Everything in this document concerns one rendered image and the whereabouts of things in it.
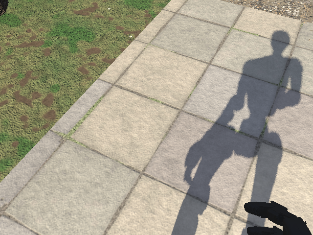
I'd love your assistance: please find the right robot hand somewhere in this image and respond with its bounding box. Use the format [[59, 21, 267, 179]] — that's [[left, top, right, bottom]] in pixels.
[[244, 201, 312, 235]]

